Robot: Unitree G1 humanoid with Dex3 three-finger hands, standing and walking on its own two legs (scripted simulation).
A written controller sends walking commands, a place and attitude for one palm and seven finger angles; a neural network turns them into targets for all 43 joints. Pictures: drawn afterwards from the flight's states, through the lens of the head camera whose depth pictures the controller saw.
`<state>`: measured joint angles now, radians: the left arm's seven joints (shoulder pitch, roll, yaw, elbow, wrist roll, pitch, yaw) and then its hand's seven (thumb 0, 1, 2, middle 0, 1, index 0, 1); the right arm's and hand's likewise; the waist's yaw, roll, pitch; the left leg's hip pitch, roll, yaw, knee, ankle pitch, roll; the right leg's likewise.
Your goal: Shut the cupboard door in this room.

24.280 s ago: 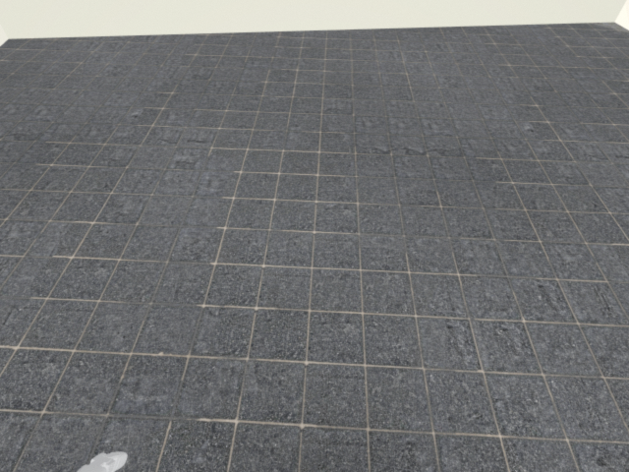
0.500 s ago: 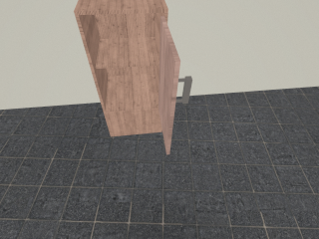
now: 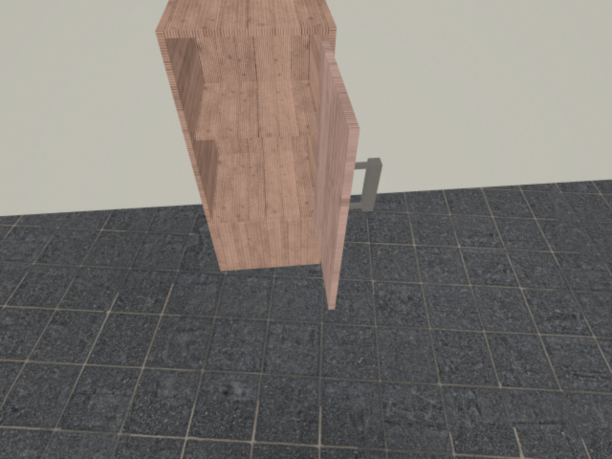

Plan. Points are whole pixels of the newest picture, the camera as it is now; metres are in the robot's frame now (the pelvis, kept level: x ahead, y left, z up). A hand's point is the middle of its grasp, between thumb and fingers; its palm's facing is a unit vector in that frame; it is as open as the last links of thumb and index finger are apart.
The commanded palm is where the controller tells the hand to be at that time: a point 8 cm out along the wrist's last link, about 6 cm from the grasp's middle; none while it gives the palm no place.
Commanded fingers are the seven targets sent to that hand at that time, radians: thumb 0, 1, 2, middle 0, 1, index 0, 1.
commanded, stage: stand and wait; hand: left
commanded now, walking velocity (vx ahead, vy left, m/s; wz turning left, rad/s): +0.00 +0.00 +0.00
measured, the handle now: (360, 186) +0.64 -0.07 -0.04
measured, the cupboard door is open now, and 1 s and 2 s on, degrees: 90 90 90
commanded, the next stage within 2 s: turn or walk to find it in 0.04 s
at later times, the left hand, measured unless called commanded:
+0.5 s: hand out of the picture +0.00 +0.20 -0.19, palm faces +0.18 -0.96 -0.22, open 7.4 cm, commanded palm none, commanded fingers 0.00 0.90 0.90 -0.20 -0.30 -0.20 -0.30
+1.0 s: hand out of the picture -0.04 +0.14 -0.15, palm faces +0.37 -0.88 -0.30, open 7.4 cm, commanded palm none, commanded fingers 0.00 0.90 0.90 -0.20 -0.30 -0.20 -0.30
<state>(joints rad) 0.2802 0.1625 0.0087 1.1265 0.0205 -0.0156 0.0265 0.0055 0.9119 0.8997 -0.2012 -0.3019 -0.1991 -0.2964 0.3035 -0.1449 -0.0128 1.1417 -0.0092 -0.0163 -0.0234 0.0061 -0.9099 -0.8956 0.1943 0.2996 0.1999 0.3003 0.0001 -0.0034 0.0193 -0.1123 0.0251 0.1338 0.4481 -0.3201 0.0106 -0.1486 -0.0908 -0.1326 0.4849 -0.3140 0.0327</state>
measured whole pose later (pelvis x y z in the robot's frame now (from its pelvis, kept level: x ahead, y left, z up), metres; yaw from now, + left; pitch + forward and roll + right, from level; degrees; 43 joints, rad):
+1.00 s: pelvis -0.03 -0.07 +0.00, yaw +22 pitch -1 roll +3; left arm 0.21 0.18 0.03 0.93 0.03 0.01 0.02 0.01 0.91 0.90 -0.21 -0.30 -0.20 -0.30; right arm 0.16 -0.27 -0.08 0.96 -0.01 0.07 0.02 0.01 -0.91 -0.90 0.19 0.30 0.20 0.30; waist -0.01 0.03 0.10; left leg -0.45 0.02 -0.01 1.09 -0.41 -0.05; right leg -0.26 -0.11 -0.15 0.53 -0.26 -0.03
